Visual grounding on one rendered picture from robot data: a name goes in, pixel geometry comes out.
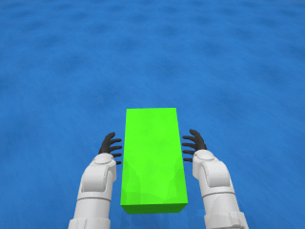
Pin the carton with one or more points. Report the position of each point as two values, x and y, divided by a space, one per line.
153 178

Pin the robot right hand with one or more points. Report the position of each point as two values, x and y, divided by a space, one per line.
199 144

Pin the right robot forearm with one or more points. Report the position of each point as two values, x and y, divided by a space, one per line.
217 191

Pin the robot left hand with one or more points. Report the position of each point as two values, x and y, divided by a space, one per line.
106 149

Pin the left robot forearm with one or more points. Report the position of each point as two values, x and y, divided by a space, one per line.
95 194

